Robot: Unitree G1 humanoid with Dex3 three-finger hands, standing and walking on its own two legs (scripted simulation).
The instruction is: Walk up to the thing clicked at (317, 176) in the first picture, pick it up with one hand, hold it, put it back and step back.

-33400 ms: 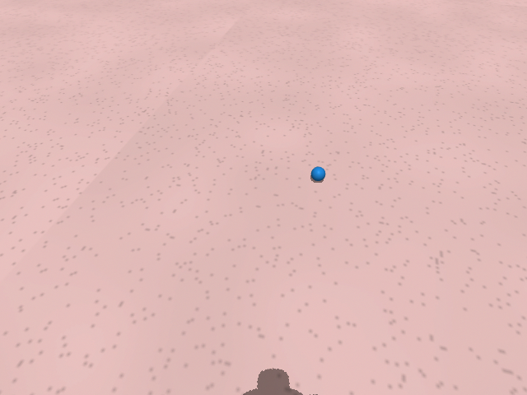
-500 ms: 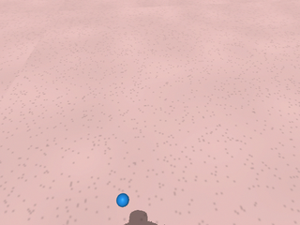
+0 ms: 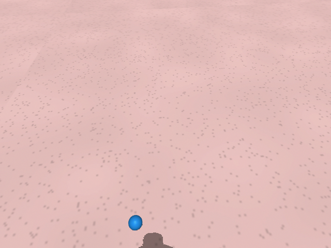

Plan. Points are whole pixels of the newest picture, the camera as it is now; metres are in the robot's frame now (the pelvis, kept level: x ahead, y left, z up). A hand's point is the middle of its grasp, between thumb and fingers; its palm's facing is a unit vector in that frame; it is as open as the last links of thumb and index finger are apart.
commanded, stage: stand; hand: left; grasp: from above
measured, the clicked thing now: (135, 222) +0.42 +0.19 -0.74
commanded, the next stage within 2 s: rise first in 0.82 s
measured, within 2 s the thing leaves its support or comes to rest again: neither
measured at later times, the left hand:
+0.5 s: hand out of the picture +0.08 +0.25 -0.15, palm faces -0.02 -0.94 -0.35, open 7.4 cm
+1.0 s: hand out of the picture +0.09 +0.25 -0.15, palm faces +0.03 -0.94 -0.34, open 7.5 cm
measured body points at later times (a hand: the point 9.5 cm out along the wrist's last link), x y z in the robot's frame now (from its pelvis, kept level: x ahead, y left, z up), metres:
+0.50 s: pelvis +0.00 +0.00 +0.00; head +0.01 -0.01 +0.45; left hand +0.08 +0.30 -0.13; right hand +0.08 -0.30 -0.14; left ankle -0.02 +0.15 -0.75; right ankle +0.01 -0.12 -0.75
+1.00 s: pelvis +0.00 +0.00 +0.00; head +0.02 +0.00 +0.45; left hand +0.09 +0.30 -0.13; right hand +0.08 -0.29 -0.14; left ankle -0.02 +0.15 -0.75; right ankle +0.01 -0.12 -0.75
